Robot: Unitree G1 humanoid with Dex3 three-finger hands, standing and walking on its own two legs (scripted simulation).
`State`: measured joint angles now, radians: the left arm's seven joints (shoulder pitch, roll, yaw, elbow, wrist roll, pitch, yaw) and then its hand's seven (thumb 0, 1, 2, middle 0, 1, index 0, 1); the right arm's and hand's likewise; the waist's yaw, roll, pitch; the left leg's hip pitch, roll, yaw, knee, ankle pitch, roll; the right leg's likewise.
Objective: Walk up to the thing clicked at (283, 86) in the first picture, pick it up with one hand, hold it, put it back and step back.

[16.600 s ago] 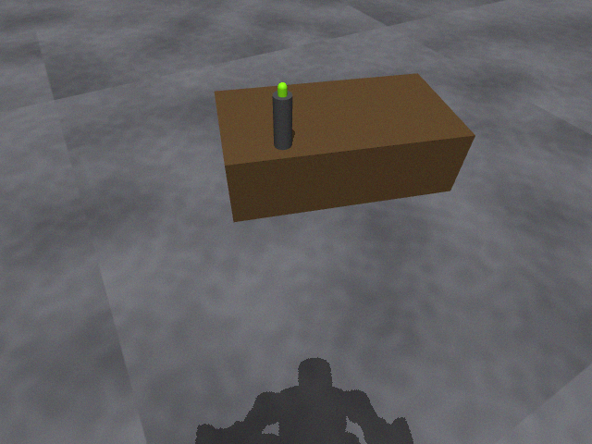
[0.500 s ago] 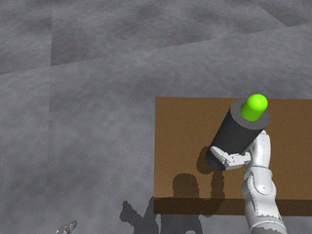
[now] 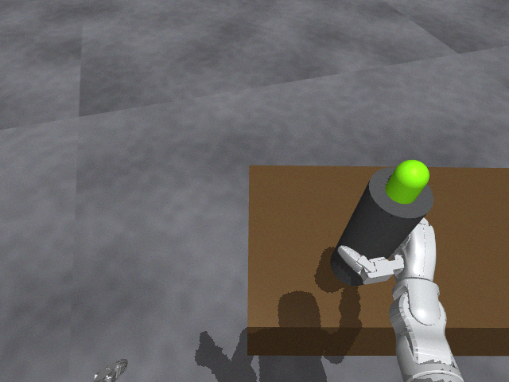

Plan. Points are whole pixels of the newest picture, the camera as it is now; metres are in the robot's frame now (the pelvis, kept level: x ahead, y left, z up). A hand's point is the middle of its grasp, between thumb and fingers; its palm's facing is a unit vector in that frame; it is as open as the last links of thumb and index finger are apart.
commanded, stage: hold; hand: right
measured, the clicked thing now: (376, 227) +0.34 -0.17 +0.09
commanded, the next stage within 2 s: none
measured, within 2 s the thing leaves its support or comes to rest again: neither
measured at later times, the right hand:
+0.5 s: hand (375, 240) +0.33 -0.17 +0.07, palm faces +0.19 +0.98 +0.01, open 10.3 cm
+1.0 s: hand (377, 242) +0.33 -0.17 +0.07, palm faces +0.19 +0.98 +0.01, open 10.3 cm
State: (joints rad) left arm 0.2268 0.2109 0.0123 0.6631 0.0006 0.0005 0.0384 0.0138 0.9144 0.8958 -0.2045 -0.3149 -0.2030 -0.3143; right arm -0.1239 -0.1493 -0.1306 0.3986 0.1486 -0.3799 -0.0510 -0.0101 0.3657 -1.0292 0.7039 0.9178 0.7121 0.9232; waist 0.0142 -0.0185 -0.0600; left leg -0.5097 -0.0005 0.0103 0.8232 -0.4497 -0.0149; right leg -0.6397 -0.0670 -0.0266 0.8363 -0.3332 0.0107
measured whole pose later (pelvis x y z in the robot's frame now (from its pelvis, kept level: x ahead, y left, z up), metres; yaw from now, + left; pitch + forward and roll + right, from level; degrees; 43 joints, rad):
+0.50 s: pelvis +0.00 +0.00 +0.00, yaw +0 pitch +7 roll +1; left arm 0.22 0.20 0.00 0.66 0.00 -0.01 0.05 0.01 0.91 0.90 -0.20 -0.31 -0.20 -0.31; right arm -0.10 -0.15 -0.13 0.36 0.15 -0.37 -0.06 -0.01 0.37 -1.03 0.70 0.92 0.71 0.93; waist 0.01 -0.02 -0.05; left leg -0.48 0.00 0.01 0.80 -0.44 -0.02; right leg -0.61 -0.06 -0.03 0.81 -0.32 0.01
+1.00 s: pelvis +0.00 +0.00 +0.00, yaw +0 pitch +7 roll +1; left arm 0.21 0.20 0.00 0.66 0.00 -0.01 0.05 0.01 0.91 0.90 -0.20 -0.31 -0.20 -0.31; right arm -0.08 -0.15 -0.13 0.34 0.15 -0.37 -0.05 -0.01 0.37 -1.03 0.70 0.93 0.71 0.94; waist 0.01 -0.02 -0.05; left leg -0.48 0.00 0.01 0.80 -0.44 -0.02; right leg -0.61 -0.06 -0.03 0.82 -0.33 0.01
